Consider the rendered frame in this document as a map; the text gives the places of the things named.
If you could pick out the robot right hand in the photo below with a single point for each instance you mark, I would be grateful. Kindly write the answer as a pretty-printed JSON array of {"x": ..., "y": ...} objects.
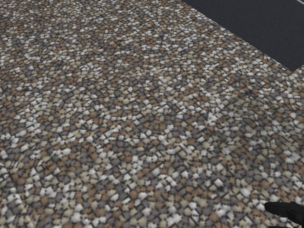
[{"x": 291, "y": 210}]

